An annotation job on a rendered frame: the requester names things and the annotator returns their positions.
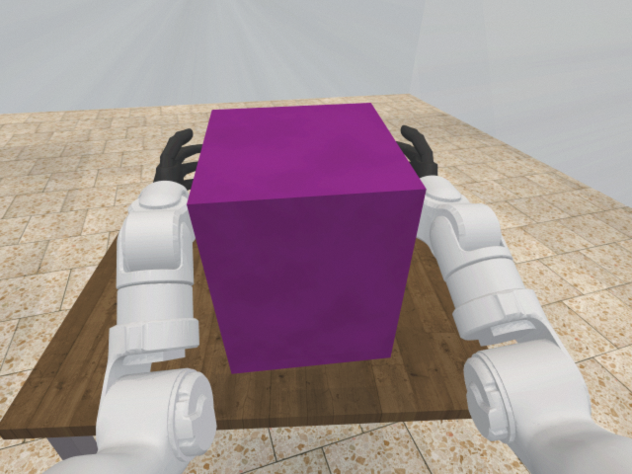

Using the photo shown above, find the robot right upper arm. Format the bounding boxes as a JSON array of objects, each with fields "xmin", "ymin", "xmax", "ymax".
[{"xmin": 464, "ymin": 339, "xmax": 632, "ymax": 474}]

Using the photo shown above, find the table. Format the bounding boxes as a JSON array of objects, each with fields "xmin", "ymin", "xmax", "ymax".
[{"xmin": 0, "ymin": 235, "xmax": 488, "ymax": 460}]

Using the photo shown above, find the carton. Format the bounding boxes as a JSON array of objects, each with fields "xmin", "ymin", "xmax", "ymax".
[{"xmin": 187, "ymin": 103, "xmax": 427, "ymax": 374}]

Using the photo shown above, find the right robot forearm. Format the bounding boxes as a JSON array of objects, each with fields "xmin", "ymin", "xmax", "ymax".
[{"xmin": 416, "ymin": 176, "xmax": 592, "ymax": 415}]

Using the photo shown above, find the robot left upper arm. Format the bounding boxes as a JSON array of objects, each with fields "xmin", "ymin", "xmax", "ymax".
[{"xmin": 41, "ymin": 368, "xmax": 216, "ymax": 474}]

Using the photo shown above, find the right robot hand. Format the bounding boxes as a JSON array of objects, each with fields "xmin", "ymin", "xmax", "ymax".
[{"xmin": 396, "ymin": 125, "xmax": 437, "ymax": 178}]

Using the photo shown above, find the left robot forearm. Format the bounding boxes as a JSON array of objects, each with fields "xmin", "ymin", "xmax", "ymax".
[{"xmin": 96, "ymin": 181, "xmax": 199, "ymax": 446}]

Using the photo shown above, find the left robot hand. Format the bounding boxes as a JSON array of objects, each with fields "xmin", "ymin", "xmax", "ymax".
[{"xmin": 153, "ymin": 128, "xmax": 202, "ymax": 191}]

